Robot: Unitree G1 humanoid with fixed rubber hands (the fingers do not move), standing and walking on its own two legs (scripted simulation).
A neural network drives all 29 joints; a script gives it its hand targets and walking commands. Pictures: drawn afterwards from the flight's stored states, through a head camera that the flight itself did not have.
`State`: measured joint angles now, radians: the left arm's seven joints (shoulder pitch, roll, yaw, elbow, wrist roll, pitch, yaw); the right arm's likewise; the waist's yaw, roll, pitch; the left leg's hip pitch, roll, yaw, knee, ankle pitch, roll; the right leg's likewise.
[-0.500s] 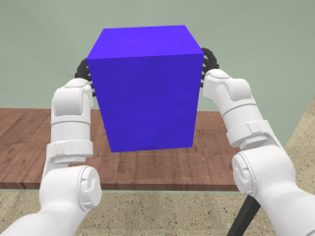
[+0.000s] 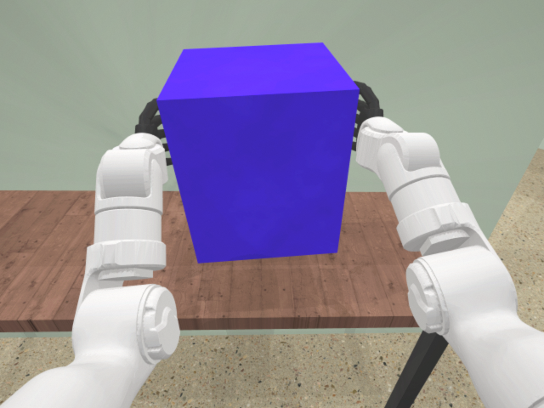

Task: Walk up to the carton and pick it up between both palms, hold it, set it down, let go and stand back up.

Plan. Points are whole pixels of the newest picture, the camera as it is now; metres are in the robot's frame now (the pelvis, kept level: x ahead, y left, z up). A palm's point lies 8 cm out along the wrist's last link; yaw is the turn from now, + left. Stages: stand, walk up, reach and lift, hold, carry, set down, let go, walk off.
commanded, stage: hold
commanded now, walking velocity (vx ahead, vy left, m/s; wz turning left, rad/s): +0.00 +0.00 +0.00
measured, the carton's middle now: (260, 151) +0.40 +0.00 +0.24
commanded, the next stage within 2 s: none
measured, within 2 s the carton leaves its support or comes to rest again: neither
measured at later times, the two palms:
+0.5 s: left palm (140, 147) +0.37 +0.16 +0.27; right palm (359, 130) +0.37 -0.14 +0.29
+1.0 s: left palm (146, 148) +0.36 +0.15 +0.27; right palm (367, 134) +0.36 -0.15 +0.28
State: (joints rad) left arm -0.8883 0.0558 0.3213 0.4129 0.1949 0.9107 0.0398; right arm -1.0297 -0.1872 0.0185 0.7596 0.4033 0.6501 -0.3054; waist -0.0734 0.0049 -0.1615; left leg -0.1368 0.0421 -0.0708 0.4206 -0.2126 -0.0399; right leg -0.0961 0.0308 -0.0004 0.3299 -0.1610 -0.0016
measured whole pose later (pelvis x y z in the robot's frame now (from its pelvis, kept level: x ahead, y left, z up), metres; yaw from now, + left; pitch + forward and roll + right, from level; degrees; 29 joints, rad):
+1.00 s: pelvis +0.00 +0.00 +0.00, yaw +0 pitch -4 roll -2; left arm -0.89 0.06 0.32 0.42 0.19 0.91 0.04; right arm -1.02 -0.18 0.01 0.75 0.41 0.66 -0.31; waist -0.07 0.01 -0.17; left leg -0.14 0.04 -0.08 0.43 -0.22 -0.04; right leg -0.09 0.04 0.01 0.33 -0.16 0.00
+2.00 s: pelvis +0.00 +0.00 +0.00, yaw +0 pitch -4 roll -2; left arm -0.88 0.06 0.31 0.41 0.18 0.91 0.05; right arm -1.00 -0.18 0.01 0.73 0.41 0.67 -0.32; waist -0.08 0.01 -0.18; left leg -0.14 0.03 -0.10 0.43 -0.22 -0.03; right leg -0.08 0.04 0.02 0.31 -0.16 0.00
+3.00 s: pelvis +0.00 +0.01 +0.00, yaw +0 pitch -4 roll -2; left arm -0.88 0.06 0.31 0.43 0.17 0.89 0.05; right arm -1.02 -0.19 0.01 0.75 0.41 0.68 -0.32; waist -0.08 0.01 -0.18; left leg -0.15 0.03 -0.10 0.43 -0.22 -0.03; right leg -0.09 0.04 0.03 0.31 -0.16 0.01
